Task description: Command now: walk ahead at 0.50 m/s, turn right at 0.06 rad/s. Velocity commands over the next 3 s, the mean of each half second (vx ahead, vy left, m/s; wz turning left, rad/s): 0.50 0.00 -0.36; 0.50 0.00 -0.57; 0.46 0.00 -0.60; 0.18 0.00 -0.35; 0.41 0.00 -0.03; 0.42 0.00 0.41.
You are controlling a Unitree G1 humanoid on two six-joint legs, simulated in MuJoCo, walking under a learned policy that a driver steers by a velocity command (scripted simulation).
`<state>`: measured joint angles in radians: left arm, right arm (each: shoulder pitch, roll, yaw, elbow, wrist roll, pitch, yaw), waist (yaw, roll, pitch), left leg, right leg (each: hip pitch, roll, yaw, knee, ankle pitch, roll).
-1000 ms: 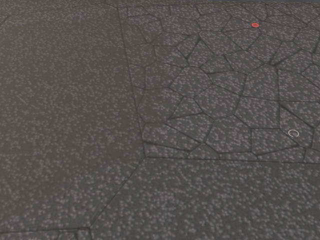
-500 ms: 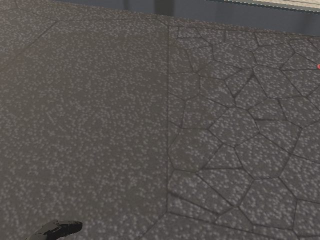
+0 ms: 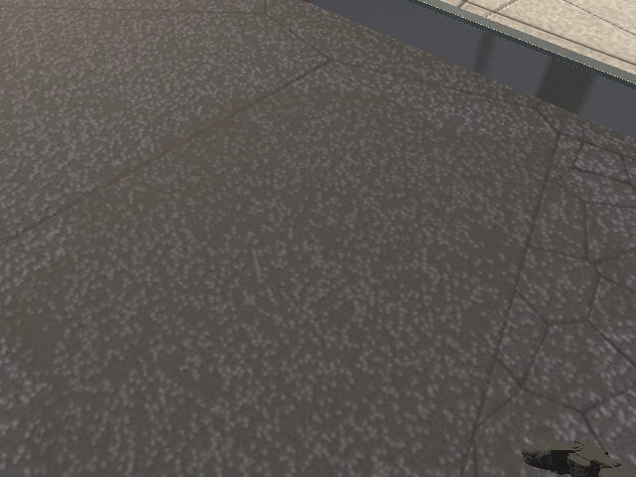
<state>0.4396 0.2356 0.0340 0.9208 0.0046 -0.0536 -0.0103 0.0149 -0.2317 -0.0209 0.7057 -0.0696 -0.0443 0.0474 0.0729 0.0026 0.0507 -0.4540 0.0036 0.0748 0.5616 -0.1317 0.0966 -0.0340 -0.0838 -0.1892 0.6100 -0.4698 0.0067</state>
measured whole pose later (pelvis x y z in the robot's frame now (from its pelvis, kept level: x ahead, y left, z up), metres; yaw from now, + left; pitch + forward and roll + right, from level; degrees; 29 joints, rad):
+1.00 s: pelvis +0.51 -0.11 +0.01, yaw -33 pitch +2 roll -1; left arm 0.44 0.29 0.08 0.84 0.02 -0.04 0.00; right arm 0.04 -0.25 -0.01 0.70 -0.03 -0.04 0.02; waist 0.10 0.02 0.03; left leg -0.55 0.03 -0.03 0.58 -0.10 -0.03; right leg 0.00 0.14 0.19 0.36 -0.37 -0.10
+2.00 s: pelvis +0.77 -0.36 +0.02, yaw -60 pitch +1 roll +0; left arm 0.30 0.24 0.04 0.80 0.03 0.00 -0.01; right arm 0.25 -0.25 -0.04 0.81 -0.03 0.03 0.01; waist 0.03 0.01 -0.03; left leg -0.40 0.04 0.00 0.77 -0.35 -0.01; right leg -0.24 0.12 0.05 0.33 -0.11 -0.11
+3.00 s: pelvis +0.99 -0.72 +0.00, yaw -45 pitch +1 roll -1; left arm 0.35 0.21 0.04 0.98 0.01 -0.09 0.03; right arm 0.06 -0.22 -0.04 0.82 -0.05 -0.03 0.06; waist 0.04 0.02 0.08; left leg -0.53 0.01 0.11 0.60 -0.06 0.10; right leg 0.04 -0.01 -0.29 0.38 -0.41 -0.01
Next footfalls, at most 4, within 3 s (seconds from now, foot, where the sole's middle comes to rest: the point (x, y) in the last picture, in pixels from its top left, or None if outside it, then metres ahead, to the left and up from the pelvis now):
0.52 right None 0.39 -0.14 -0.76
1.04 left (399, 347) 0.74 -0.11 -0.76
1.54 right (547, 348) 0.76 -0.45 -0.76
2.10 left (490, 294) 0.90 -0.33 -0.76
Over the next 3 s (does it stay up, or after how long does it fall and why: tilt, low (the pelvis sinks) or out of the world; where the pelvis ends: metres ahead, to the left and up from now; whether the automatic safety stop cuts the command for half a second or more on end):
stays up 0.99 -0.72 0.00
